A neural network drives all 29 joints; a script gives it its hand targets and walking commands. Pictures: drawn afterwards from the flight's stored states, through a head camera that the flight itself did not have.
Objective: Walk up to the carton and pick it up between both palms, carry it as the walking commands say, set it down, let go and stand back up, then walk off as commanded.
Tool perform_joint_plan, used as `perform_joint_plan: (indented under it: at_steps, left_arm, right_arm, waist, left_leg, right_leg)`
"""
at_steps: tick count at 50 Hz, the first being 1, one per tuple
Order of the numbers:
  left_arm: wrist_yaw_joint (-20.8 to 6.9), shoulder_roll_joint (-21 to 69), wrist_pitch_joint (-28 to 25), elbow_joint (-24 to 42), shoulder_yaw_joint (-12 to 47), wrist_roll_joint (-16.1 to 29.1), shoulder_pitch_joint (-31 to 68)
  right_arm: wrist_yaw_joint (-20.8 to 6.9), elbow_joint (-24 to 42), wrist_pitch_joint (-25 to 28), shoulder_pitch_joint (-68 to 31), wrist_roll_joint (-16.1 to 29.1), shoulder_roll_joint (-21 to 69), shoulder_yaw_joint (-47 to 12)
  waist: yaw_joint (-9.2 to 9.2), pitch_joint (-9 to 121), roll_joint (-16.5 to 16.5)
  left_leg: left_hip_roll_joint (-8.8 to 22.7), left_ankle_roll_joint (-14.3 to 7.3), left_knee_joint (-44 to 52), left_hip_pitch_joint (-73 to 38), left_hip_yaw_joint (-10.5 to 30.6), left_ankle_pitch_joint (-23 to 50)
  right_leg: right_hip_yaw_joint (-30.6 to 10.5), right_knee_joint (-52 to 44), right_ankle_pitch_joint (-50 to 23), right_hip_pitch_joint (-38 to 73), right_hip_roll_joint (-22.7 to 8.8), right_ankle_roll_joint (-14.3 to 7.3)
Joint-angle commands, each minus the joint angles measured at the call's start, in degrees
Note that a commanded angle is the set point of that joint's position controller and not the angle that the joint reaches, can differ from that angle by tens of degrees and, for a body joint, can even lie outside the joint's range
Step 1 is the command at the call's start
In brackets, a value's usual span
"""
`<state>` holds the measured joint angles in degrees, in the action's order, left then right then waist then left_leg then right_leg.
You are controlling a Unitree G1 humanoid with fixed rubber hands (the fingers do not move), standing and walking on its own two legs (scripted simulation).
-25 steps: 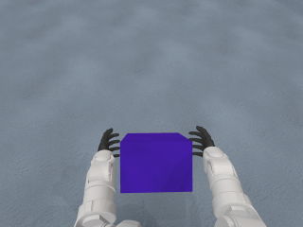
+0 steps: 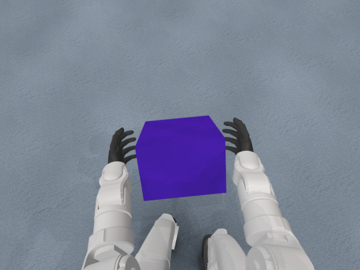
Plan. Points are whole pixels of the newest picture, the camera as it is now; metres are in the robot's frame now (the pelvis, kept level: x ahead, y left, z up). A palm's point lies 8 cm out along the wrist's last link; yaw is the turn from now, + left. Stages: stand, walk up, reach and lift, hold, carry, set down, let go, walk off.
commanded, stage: set down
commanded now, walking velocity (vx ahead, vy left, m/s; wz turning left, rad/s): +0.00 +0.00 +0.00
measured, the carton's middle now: (180, 152) +0.39 +0.09 -0.18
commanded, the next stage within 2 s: none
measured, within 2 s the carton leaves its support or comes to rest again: neither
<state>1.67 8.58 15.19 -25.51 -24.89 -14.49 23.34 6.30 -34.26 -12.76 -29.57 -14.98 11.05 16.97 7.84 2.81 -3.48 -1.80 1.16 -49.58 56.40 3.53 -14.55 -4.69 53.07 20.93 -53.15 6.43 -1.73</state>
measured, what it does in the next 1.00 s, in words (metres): lowers itself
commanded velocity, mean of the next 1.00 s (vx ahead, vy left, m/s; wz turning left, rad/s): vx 0.00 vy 0.00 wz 0.00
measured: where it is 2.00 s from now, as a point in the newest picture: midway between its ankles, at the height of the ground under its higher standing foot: (186, 258)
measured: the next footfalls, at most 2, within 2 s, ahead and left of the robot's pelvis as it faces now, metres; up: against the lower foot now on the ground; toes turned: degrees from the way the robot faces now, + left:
none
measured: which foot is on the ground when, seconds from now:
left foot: down 0.00-1.00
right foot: down 0.00-1.00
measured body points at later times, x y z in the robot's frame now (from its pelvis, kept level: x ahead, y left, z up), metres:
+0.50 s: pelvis -0.02 +0.02 -0.08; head +0.16 +0.04 +0.33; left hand +0.34 +0.23 -0.15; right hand +0.41 -0.05 -0.15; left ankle +0.08 +0.13 -0.68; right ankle +0.03 -0.10 -0.68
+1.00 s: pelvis -0.03 +0.01 -0.15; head +0.20 +0.03 +0.24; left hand +0.37 +0.24 -0.24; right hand +0.44 -0.05 -0.24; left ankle +0.08 +0.13 -0.68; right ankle +0.03 -0.10 -0.68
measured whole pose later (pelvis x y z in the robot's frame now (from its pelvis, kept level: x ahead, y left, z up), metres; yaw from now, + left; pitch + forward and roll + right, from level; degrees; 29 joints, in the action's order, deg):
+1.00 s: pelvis -0.03 +0.01 -0.15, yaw -1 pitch +41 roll -1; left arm 5.7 2.2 12.6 -36.6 -25.0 -8.6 40.1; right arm 11.1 -46.2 -9.3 -48.1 -8.9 4.5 16.6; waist 7.1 12.0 -4.6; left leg -4.3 2.2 -85.5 102.1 4.5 -24.3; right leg -3.4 88.7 31.3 -98.2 9.7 0.1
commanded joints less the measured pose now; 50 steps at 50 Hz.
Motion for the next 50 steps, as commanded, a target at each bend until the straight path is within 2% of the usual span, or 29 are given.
perform_joint_plan:
  at_steps: [1, 8, 27, 36, 50]
  left_arm:
    - [-16.0, 45.4, -1.5, -1.5, 34.5, 7.3, 30.5]
    - [-15.3, 45.5, -1.2, -3.2, 33.6, 8.2, 34.0]
    - [-11.5, 46.2, -2.2, -4.8, 33.3, 9.8, 44.7]
    - [-11.2, 43.8, -3.0, -5.7, 33.0, 10.6, 47.6]
    - [-11.3, 37.7, -4.9, -8.4, 29.2, 11.7, 52.1]
  right_arm:
    - [-14.1, -2.4, 2.1, -26.5, 5.8, 51.7, -31.0]
    - [-14.0, -5.1, 2.0, -29.5, 6.1, 50.9, -29.7]
    - [-15.0, -11.2, 3.5, -40.1, 7.7, 48.4, -25.3]
    - [-13.3, -11.6, 3.8, -42.3, 9.2, 47.7, -25.8]
    - [-9.4, -11.5, 5.1, -47.2, 10.3, 45.4, -25.9]
  waist:
    - [1.86, 39.1, 0.7]
    - [1.53, 42.2, 1.1]
    - [1.06, 52.8, 1.7]
    - [1.62, 56.2, 1.6]
    - [3.16, 58.7, -0.8]
  left_leg:
    - [-4.6, -1.7, -2.6, -24.1, -3.1, 15.1]
    - [-4.7, -1.0, -6.6, -18.4, -3.1, 12.4]
    - [-5.2, 0.5, -17.3, -9.0, -0.9, 4.4]
    - [-5.7, 0.7, -23.2, -3.1, -3.0, 6.4]
    - [-5.7, 0.7, -31.6, 7.6, -4.7, 8.4]
  right_leg:
    - [-2.1, -5.8, -10.1, 5.9, 0.8, 1.0]
    - [-0.8, -0.8, -6.2, -2.6, 1.7, 0.9]
    - [2.2, 14.3, 2.1, -23.4, 4.5, 0.5]
    - [2.8, 19.3, 1.7, -26.7, 5.1, 1.2]
    - [3.0, 25.9, -0.3, -30.0, 5.7, 2.4]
